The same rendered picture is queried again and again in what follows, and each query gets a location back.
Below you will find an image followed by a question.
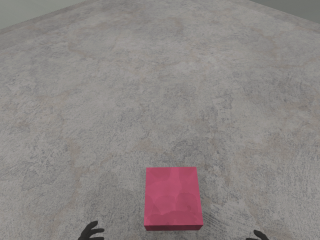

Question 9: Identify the right robot hand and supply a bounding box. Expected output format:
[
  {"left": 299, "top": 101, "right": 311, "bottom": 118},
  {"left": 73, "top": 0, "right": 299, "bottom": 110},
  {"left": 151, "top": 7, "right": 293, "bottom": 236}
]
[{"left": 245, "top": 230, "right": 269, "bottom": 240}]

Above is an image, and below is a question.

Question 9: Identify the carton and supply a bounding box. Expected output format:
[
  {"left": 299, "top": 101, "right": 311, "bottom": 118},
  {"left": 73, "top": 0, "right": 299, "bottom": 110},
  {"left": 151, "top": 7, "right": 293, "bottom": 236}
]
[{"left": 144, "top": 166, "right": 204, "bottom": 231}]

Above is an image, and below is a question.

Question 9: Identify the left robot hand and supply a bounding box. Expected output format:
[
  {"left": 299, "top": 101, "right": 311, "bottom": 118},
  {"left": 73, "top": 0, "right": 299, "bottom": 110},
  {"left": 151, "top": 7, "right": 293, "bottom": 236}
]
[{"left": 78, "top": 220, "right": 105, "bottom": 240}]

